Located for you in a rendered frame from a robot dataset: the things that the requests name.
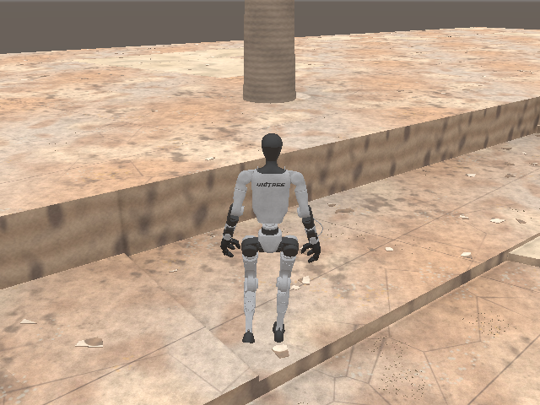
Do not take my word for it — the left robot upper arm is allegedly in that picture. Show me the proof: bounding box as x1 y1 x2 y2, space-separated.
230 170 254 217

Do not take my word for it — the robot right forearm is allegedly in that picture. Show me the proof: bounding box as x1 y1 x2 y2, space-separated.
302 205 319 245

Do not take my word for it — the robot left forearm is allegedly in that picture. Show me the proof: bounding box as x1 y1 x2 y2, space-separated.
223 203 239 240

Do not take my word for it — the right robot hand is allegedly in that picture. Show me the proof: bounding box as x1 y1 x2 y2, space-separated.
301 241 321 263

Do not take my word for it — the right robot upper arm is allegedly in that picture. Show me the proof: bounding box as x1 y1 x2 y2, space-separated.
289 170 310 218

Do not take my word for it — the left robot foot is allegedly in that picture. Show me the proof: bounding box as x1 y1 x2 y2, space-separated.
242 331 255 343

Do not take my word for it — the right robot thigh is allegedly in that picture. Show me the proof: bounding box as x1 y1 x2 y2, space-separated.
276 235 299 292

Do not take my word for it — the left robot hand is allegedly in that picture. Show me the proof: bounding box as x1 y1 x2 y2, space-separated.
220 238 240 257

